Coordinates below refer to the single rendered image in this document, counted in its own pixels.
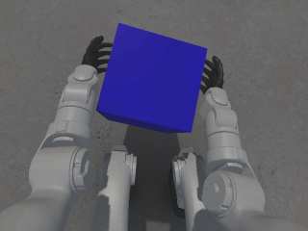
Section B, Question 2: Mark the right robot hand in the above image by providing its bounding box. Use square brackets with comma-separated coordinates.
[200, 56, 224, 95]

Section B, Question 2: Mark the carton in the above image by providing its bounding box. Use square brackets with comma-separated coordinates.
[96, 23, 207, 134]

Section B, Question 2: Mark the left robot forearm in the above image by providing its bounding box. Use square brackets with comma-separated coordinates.
[29, 64, 99, 188]

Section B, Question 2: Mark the robot left thigh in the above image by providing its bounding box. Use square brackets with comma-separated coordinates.
[90, 149, 137, 231]

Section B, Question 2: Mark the robot left shin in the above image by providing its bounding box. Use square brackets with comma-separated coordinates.
[100, 144, 129, 174]

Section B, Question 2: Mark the right robot forearm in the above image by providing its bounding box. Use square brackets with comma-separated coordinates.
[198, 87, 259, 183]

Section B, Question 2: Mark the left robot hand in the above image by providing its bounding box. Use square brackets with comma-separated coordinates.
[81, 36, 113, 74]

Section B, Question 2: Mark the robot right upper arm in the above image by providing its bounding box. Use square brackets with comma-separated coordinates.
[201, 169, 308, 231]

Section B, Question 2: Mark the robot left upper arm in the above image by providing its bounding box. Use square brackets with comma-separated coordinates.
[0, 145, 95, 231]

